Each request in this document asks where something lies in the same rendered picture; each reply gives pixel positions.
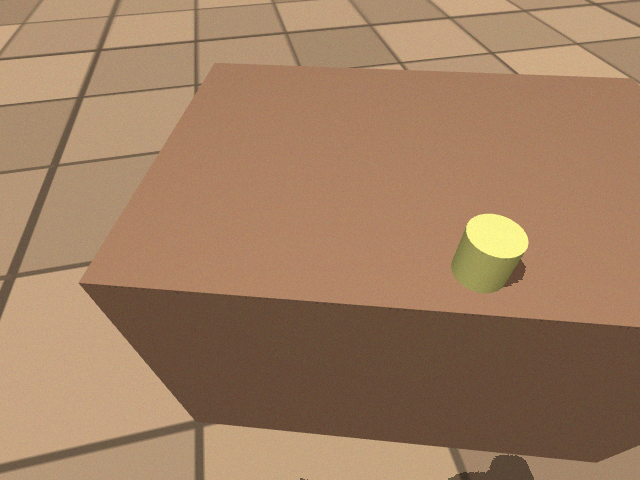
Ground can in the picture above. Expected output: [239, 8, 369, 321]
[451, 214, 529, 293]

